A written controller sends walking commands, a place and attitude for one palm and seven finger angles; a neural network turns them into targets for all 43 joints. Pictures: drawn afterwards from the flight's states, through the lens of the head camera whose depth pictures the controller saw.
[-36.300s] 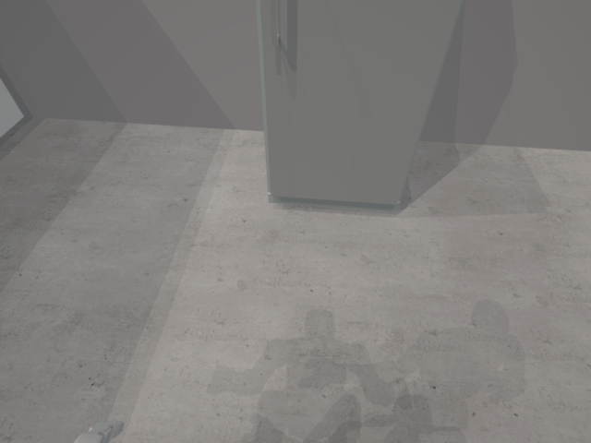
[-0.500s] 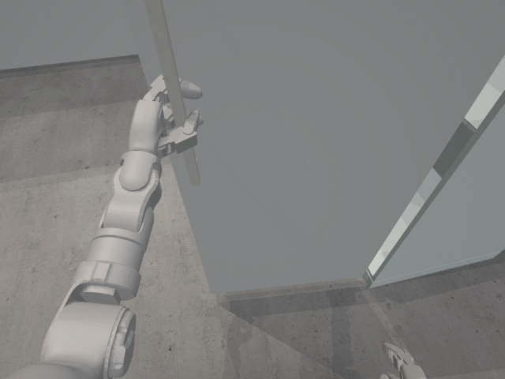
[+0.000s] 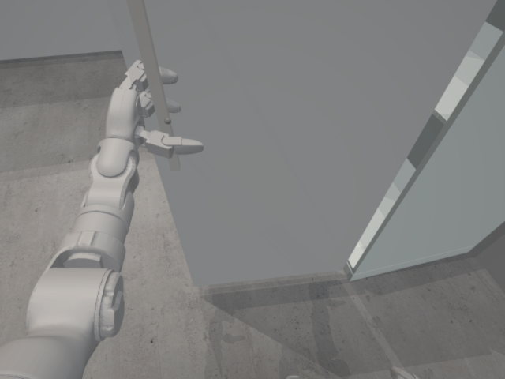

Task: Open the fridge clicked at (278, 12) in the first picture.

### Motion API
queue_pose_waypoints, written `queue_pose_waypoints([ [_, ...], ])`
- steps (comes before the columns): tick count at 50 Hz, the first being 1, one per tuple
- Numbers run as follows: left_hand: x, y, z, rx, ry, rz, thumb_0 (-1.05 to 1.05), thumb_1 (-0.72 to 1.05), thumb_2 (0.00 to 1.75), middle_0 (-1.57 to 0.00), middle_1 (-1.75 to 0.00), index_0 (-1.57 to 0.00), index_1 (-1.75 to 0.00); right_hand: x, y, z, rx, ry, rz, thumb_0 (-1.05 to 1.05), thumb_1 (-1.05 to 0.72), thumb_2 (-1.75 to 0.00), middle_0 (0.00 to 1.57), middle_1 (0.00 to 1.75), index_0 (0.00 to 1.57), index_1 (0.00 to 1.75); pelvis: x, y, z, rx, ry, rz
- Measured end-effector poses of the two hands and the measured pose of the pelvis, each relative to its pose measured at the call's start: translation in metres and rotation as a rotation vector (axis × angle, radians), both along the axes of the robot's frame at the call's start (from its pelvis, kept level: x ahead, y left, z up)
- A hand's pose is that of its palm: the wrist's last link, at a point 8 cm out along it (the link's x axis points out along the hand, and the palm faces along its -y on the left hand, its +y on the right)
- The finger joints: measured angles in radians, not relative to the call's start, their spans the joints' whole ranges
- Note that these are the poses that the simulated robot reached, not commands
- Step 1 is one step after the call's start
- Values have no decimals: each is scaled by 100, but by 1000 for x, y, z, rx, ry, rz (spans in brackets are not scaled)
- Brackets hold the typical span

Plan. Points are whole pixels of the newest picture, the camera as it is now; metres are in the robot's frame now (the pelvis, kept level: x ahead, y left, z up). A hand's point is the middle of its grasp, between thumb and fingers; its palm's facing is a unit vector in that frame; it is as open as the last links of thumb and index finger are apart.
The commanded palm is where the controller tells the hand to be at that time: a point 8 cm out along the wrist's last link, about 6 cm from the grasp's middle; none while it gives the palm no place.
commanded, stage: loosen the grip on the handle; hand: left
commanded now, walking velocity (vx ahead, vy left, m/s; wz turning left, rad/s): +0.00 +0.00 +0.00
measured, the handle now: (153, 61) +0.51 +0.14 +0.25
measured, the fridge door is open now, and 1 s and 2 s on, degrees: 83 81 81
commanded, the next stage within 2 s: slip the hand off the handle in 0.22 s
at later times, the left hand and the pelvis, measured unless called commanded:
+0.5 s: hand (159, 125) +0.48 +0.15 +0.15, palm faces -0.04 -0.99 -0.16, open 14.7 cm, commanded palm +0.45 +0.21 +0.16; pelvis +0.03 +0.01 +0.00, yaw -1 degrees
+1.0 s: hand (119, 131) +0.46 +0.21 +0.15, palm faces -0.03 -0.99 -0.15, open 14.7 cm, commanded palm +0.43 +0.25 +0.16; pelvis +0.04 +0.03 +0.00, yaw -1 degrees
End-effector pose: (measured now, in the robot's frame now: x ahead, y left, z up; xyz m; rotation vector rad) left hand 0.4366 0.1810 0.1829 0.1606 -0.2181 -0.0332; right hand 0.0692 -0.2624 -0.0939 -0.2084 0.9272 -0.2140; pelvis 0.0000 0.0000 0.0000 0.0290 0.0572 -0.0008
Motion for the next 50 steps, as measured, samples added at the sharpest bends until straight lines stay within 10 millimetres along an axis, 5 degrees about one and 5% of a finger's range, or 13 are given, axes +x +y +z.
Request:
queue_pose_waypoints([
  [9,10,3,-15,4,36,-29,-1,-50,23,-37,-126,-30,-124,-21,-12,-1,-28,69,-58,1,-91,-90,20,30,20,30,5,-2,2,-10,23,-16],
  [20,21,8,-18,-14,12,-34,-1,-55,20,-31,-118,-26,-116,18,7,0,-2,33,-19,1,-91,-90,20,30,20,30,22,8,3,-14,48,-14],
  [28,24,34,-31,-4,50,-4,-1,-55,20,-30,-117,-26,-115,43,23,-1,11,14,-1,1,-90,-90,20,30,20,30,30,17,1,-18,66,-16],
  [40,23,63,-19,1,16,-27,-1,-56,20,-27,-115,-25,-115,53,34,-4,6,43,8,1,-90,-90,20,30,20,30,42,26,-1,-31,67,-3],
  [50,8,83,-28,-11,33,-9,-1,-55,20,-26,-115,-25,-115,55,33,-2,4,36,7,1,-90,-90,20,30,20,30,44,26,-1,-33,60,-9],
])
